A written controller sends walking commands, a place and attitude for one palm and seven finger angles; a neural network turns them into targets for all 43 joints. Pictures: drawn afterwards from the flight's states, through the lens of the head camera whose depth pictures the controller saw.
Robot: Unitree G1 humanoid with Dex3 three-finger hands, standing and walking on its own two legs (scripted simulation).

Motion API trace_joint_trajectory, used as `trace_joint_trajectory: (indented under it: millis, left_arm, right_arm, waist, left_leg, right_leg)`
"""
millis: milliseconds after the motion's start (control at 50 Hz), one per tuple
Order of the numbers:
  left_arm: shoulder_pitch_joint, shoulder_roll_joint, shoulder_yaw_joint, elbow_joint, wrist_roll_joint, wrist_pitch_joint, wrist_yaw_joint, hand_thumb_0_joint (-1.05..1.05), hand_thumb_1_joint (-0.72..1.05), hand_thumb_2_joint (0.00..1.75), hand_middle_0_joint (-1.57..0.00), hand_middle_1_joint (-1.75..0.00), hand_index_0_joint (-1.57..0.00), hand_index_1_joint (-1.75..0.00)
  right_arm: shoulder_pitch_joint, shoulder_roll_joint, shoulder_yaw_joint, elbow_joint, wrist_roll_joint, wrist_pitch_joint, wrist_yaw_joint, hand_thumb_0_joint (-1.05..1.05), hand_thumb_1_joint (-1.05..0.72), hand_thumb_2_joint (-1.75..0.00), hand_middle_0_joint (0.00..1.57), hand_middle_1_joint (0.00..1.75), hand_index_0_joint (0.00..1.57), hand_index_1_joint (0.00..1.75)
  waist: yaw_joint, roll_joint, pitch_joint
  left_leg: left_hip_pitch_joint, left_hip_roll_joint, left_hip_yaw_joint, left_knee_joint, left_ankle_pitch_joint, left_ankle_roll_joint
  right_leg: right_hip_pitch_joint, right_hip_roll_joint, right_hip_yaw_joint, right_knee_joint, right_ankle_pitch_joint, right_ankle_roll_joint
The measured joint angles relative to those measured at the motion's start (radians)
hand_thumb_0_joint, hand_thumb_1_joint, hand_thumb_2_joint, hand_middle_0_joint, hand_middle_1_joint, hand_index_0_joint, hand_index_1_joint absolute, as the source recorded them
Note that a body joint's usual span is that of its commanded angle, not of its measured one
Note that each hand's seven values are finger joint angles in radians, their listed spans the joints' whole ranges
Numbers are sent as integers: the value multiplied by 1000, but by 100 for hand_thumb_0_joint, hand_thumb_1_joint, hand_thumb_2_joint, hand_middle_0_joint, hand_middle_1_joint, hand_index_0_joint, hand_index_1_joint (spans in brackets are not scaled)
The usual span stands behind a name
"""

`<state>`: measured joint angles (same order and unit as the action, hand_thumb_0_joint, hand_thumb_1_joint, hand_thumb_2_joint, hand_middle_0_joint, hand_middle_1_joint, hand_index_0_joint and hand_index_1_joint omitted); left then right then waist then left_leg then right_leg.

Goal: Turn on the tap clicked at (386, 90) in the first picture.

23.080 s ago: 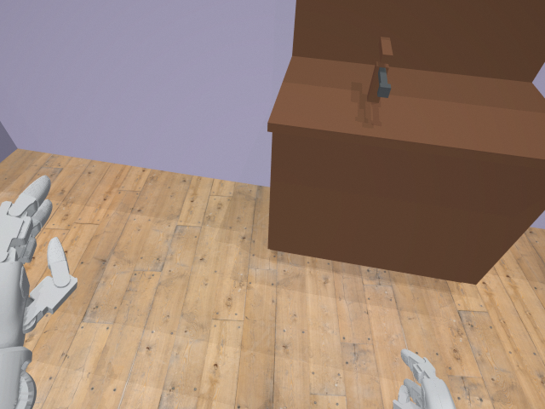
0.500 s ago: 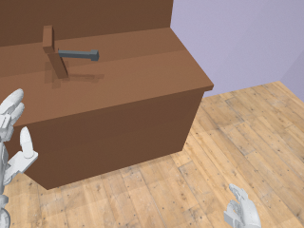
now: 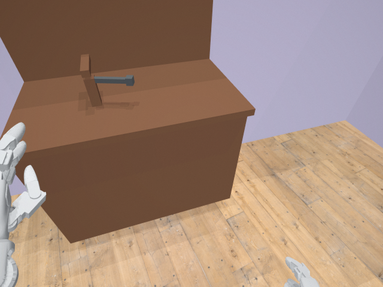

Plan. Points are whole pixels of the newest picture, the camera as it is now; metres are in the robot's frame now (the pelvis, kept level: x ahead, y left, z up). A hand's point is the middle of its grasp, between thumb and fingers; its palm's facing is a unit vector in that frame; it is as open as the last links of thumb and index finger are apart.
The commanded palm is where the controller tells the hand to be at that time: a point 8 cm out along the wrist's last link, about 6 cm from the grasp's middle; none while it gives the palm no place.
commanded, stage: stop stepping back and stand still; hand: left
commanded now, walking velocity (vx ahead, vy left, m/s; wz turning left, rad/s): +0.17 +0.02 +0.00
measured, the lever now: (129, 80) +0.77 +0.24 +0.08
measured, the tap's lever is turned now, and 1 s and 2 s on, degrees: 71 71 71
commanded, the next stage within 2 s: stand and check the lever's angle in 0.34 s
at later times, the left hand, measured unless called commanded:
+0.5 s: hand (31, 214) +0.18 +0.24 +0.18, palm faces +0.48 -0.78 -0.40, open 7.5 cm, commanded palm +0.13 +0.27 +0.19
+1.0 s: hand (34, 196) +0.22 +0.26 +0.17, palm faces +0.42 -0.83 -0.37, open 7.5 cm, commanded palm +0.16 +0.30 +0.19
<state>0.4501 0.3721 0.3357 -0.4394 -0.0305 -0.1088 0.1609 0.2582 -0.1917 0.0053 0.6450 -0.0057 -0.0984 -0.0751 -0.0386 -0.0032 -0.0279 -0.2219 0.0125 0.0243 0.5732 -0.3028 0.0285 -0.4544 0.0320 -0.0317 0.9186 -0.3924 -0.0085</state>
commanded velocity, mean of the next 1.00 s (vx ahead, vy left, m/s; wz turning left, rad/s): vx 0.02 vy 0.02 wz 0.00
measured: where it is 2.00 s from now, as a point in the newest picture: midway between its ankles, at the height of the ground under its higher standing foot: outside the picture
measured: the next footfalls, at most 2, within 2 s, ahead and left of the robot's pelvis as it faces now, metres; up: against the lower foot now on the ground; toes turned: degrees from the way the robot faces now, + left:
right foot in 0.10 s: +0.09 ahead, -0.10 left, +0.00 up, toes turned +1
left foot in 0.32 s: +0.05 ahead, +0.12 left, +0.00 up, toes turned +4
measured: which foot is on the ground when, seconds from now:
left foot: down 0.00-0.08, up 0.10-0.30, down 0.32-1.00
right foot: up 0.00-0.08, down 0.10-1.00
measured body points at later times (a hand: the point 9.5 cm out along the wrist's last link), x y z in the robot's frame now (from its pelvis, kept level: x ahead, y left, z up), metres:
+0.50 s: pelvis -0.01 -0.02 +0.00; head -0.03 -0.03 +0.45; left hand +0.15 +0.28 +0.20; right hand +0.16 -0.24 -0.08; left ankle +0.01 +0.12 -0.73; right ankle +0.05 -0.10 -0.73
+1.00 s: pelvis +0.01 +0.01 +0.01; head +0.02 +0.01 +0.46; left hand +0.19 +0.30 +0.19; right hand +0.20 -0.22 -0.06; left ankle +0.01 +0.12 -0.73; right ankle +0.05 -0.10 -0.73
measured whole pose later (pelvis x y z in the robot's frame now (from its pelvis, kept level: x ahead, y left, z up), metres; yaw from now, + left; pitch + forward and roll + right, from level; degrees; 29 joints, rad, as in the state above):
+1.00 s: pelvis +0.01 +0.01 +0.01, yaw +2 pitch -2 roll +0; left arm 0.47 0.34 0.31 -0.48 -0.04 -0.14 0.15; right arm 0.18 -0.21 0.01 0.61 -0.01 -0.10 -0.07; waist 0.00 0.00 0.04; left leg -0.18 0.01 0.04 0.46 -0.24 0.01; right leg -0.21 0.02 -0.01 0.43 -0.18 -0.02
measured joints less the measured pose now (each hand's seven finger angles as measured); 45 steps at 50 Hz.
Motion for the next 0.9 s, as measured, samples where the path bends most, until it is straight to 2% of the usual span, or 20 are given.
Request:
trace_joint_trajectory:
  millis: [40, 80, 100, 140, 180, 200, 240, 280, 320, 340, 360, 400, 460, 540, 600, 680, 780, 900]
  left_arm:
    - [10, 0, 3, 29, -4, 0, -3, 2, 88, 90, -22, -30, -21, -30]
    - [19, 6, 4, 35, -4, 1, -7, 2, 89, 90, -21, -30, -21, -30]
    - [16, 11, 6, 28, -1, -3, -11, 2, 89, 90, -21, -30, -21, -30]
    - [-13, -23, -12, 24, 2, -9, -25, 2, 89, 90, -21, -30, -21, -30]
    - [-17, -55, -32, 20, 0, -17, -34, 2, 89, 90, -21, -30, -21, -30]
    - [-8, -62, -37, 15, -1, -20, -36, 2, 89, 90, -21, -30, -21, -30]
    - [17, -58, -38, -2, -4, -25, -34, 2, 88, 90, -21, -30, -21, -30]
    - [37, -44, -33, -21, -5, -28, -25, 2, 88, 90, -22, -30, -21, -30]
    - [40, -33, -31, -41, -7, -31, -16, 2, 88, 90, -22, -30, -21, -30]
    - [29, -27, -26, -42, -9, -33, -11, 2, 88, 90, -22, -30, -21, -30]
    - [16, -19, -20, -38, -9, -33, -8, 2, 88, 90, -22, -30, -21, -30]
    - [-4, -6, -3, -17, -2, -29, -5, 2, 88, 90, -22, -30, -21, -30]
    - [-14, -13, 8, 17, 7, -26, -8, 2, 88, 90, -22, -30, -21, -30]
    - [2, -50, -13, 13, 5, -23, -16, 2, 89, 90, -21, -30, -21, -30]
    - [10, -62, -37, -13, 0, -18, -17, 2, 89, 90, -21, -30, -21, -30]
    - [10, -49, -37, -25, -4, -23, -10, 2, 88, 90, -22, -30, -21, -30]
    - [-4, -29, -14, -11, -2, -28, -5, 2, 88, 90, -22, -30, -21, -30]
    - [3, -39, -21, -21, -6, -26, -8, 2, 89, 90, -21, -30, -21, -30]
  right_arm:
    - [22, 2, 3, 7, 5, -5, 6, 1, -90, -90, 20, 30, 21, 30]
    - [43, 1, 9, 1, 3, -5, 7, 1, -90, -90, 20, 30, 21, 30]
    - [44, -1, 8, -3, 2, -3, 9, 1, -90, -90, 20, 30, 21, 30]
    - [18, -18, -3, 25, 2, 4, 13, 1, -90, -90, 20, 30, 21, 30]
    - [-2, -30, -12, 55, 3, 8, 20, 1, -90, -90, 20, 30, 21, 30]
    - [-6, -32, -15, 59, 4, 10, 20, 1, -90, -90, 20, 30, 21, 30]
    - [-8, -31, -15, 50, 4, 9, 13, 2, -90, -90, 20, 30, 21, 30]
    - [-4, -32, -13, 26, 2, 3, 2, 2, -90, -90, 20, 30, 21, 30]
    - [0, -49, -16, -7, -1, -9, -7, 2, -90, -90, 20, 30, 21, 30]
    - [-7, -52, -21, -16, -2, -12, -12, 2, -90, -90, 20, 30, 21, 30]
    - [-16, -51, -24, -20, 1, -12, -14, 2, -90, -90, 20, 30, 21, 30]
    - [-24, -41, -24, -22, 8, -12, -15, 1, -90, -90, 20, 30, 21, 30]
    - [-23, -28, -18, -23, 12, -17, -5, 1, -90, -90, 20, 30, 20, 30]
    - [-34, -19, -11, -2, 8, -15, 17, 1, -90, -90, 20, 30, 21, 30]
    - [-37, -19, -2, -1, 5, -14, 22, 1, -90, -90, 20, 30, 21, 30]
    - [-51, -11, 6, -5, 1, -7, 12, 1, -90, -90, 20, 30, 21, 30]
    - [-62, -5, 12, -25, 1, -10, 8, 1, -90, -90, 20, 30, 21, 30]
    - [-77, -12, 7, -35, -1, -9, 12, 1, -90, -90, 20, 30, 21, 30]
  waist:
    - [-4, 13, -16]
    - [0, 20, -23]
    - [9, 14, -20]
    - [27, 35, 14]
    - [40, 35, 28]
    - [43, 27, 29]
    - [39, 3, 27]
    - [35, -14, 25]
    - [31, 3, 21]
    - [29, 7, 29]
    - [30, 7, 40]
    - [31, 5, 44]
    - [26, 23, 39]
    - [40, 40, 39]
    - [48, 39, 49]
    - [57, 20, 67]
    - [50, 18, 68]
    - [47, 16, 69]
  left_leg:
    - [13, 5, -11, -30, 16, -13]
    - [-6, 13, -17, -1, -9, -18]
    - [-45, 13, -16, 67, -61, -11]
    - [-131, 15, -48, 279, -93, -11]
    - [-182, 6, -46, 402, -70, -16]
    - [-189, 4, -32, 405, -58, -16]
    - [-162, 7, 4, 312, -47, -12]
    - [-97, 11, 33, 151, -55, -3]
    - [-28, 20, 19, -3, -97, 15]
    - [-23, 21, 13, -30, -31, 5]
    - [-23, 21, 14, -30, 32, -5]
    - [-19, 16, 15, -18, 61, -23]
    - [-14, 17, -1, -10, 47, -38]
    - [-43, 15, -20, 66, -3, -19]
    - [-9, 12, -20, -9, 28, -8]
    - [24, 4, -5, -68, 57, -32]
    - [31, 1, 1, -98, 67, -28]
    - [32, 2, 12, -107, 62, -21]
  right_leg:
    - [54, -11, -16, -66, -20, 4]
    - [156, -19, -24, -264, -13, -5]
    - [174, -21, -14, -339, 49, -24]
    - [162, -6, -34, -334, 157, -53]
    - [171, -6, -35, -353, 178, -59]
    - [177, -10, -31, -369, 185, -57]
    - [185, -24, -22, -397, 198, -53]
    - [183, -36, -19, -401, 198, -49]
    - [162, -27, -28, -368, 165, -43]
    - [151, -26, -29, -339, 137, -37]
    - [146, -25, -22, -311, 103, -25]
    - [148, -24, -8, -286, 65, -5]
    - [179, -19, -19, -337, 165, -23]
    - [195, -4, -25, -379, 176, -48]
    - [206, 0, -24, -404, 186, -43]
    - [219, -8, -6, -423, 192, -29]
    - [229, -10, 0, -462, 209, -21]
    - [235, -8, 12, -488, 218, -14]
